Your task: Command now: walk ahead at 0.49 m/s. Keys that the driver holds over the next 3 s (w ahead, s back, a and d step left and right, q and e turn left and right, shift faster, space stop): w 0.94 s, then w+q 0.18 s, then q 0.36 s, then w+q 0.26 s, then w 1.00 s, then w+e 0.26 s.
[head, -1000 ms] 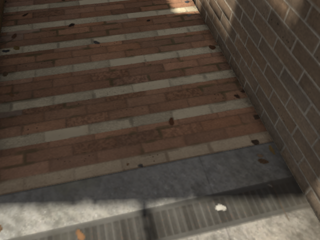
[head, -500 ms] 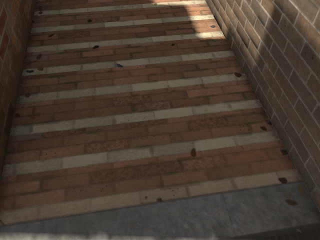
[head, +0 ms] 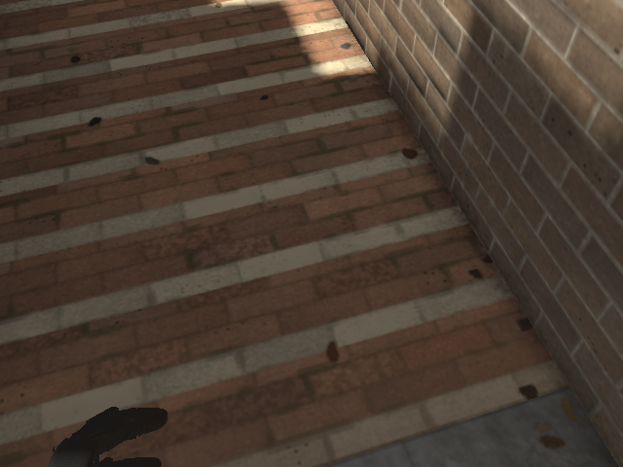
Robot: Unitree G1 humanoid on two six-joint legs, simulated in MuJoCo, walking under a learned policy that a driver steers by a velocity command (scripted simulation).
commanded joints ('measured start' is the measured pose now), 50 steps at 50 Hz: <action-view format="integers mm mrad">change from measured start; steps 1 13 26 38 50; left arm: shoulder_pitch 458 253 333 215 -52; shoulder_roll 261 180 215 126 124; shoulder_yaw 87 52 56 32 21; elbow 55 103 196 119 28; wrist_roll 5 10 -10 3 -10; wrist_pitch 5 -8 48 32 2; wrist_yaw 15 33 58 52 -1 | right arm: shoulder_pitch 83 -243 -238 -186 -46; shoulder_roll -15 -68 -146 -122 -158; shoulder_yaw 21 -16 -44 -34 -45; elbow -78 -176 -200 -148 -42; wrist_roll -4 -22 -3 -11 4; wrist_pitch -43 -19 -58 -64 -22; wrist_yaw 8 -2 43 24 1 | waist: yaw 187 78 20 92 32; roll -267 -38 -59 62 74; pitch -487 10 -104 -27 48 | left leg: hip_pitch -672 -719 -316 -187 -15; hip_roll -70 149 5 218 237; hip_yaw -95 -83 28 -201 -129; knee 806 397 1 -348 -265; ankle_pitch -87 453 385 503 528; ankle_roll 17 -29 83 229 172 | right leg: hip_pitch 982 326 526 -144 -49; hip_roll -413 -194 -193 -148 -66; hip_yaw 785 176 78 100 62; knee -176 -435 -17 465 -36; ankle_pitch -203 6 370 -126 42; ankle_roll -290 -159 -50 74 48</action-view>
